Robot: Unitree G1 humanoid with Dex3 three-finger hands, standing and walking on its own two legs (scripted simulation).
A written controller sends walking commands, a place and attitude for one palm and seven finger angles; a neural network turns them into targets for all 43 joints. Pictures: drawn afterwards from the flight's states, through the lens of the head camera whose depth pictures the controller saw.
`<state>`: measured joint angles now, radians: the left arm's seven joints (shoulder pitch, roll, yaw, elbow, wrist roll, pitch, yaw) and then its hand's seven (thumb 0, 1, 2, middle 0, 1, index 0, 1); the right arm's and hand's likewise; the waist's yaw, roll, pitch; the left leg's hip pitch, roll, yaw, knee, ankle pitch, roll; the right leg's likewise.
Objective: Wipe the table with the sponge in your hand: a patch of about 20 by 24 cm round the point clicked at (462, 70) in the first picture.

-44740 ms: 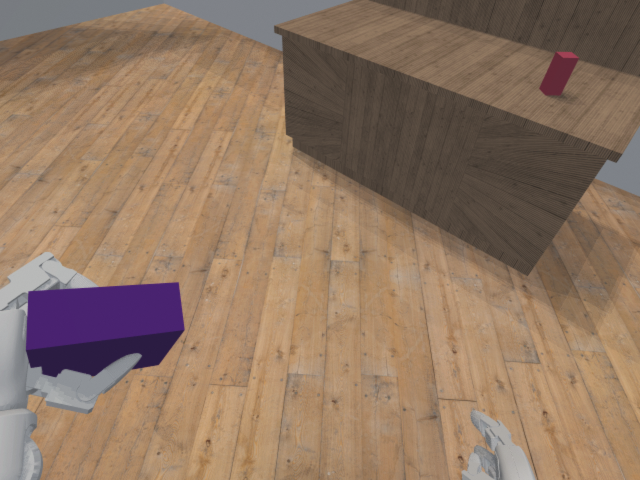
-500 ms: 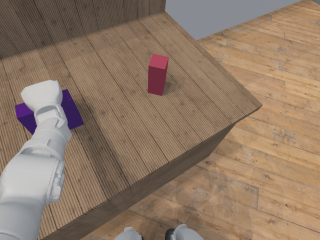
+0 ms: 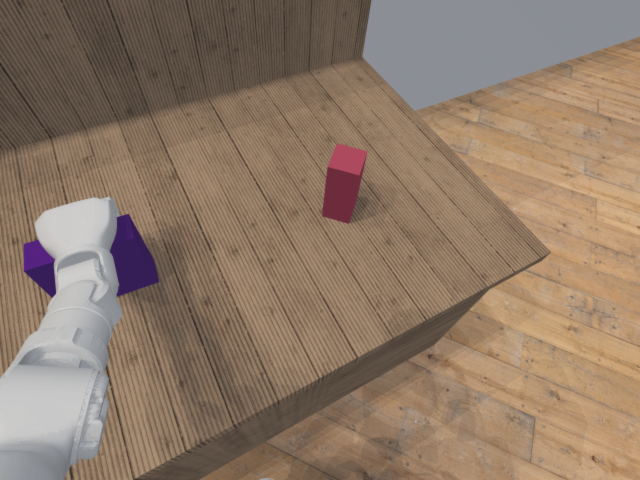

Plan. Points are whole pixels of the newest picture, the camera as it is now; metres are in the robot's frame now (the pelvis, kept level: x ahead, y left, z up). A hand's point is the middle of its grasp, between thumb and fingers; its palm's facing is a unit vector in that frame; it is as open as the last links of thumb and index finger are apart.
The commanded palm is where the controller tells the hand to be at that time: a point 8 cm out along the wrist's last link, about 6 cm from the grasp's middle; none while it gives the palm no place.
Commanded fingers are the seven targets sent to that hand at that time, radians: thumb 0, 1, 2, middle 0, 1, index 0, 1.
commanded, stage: wipe back along the first lane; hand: left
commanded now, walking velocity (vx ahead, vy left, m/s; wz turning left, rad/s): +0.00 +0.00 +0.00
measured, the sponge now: (103, 271) +0.40 +0.32 -0.06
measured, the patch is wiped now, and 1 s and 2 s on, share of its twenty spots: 1.00 1.00 1.00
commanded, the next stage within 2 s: lift the sponge slowly off the table in 1.96 s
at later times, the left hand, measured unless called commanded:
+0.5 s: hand (83, 283) +0.36 +0.32 -0.02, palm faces -0.10 -0.01 -1.00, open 9.3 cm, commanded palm +0.33 +0.29 +0.01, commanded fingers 0.00 0.10 1.30 -1.20 -1.60 -1.20 -1.60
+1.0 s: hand (90, 308) +0.33 +0.30 -0.02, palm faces -0.07 -0.02 -1.00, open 9.3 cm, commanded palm +0.28 +0.27 +0.01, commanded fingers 0.00 0.10 1.30 -1.20 -1.60 -1.20 -1.60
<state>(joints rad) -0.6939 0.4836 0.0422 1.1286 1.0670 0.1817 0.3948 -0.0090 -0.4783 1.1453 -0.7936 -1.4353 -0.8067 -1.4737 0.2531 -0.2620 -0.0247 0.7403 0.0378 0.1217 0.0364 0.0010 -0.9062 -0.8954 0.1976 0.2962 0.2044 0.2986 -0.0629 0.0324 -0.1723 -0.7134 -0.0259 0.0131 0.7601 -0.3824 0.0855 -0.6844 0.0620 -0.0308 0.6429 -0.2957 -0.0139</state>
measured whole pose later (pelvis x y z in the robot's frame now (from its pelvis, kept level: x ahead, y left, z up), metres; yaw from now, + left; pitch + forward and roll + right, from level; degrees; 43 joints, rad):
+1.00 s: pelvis +0.00 +0.00 +0.01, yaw +1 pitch +14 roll -3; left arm -0.35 0.36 -0.08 0.78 1.01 0.29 0.43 -0.01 -0.44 1.13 -0.75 -1.48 -0.76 -1.52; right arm 0.18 -0.25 -0.03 0.70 0.06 0.16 0.02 0.00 -0.91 -0.90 0.20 0.30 0.20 0.30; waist 0.02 0.04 -0.18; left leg -0.58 -0.04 0.01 0.71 -0.37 0.09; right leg -0.56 0.05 -0.03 0.62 -0.30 -0.01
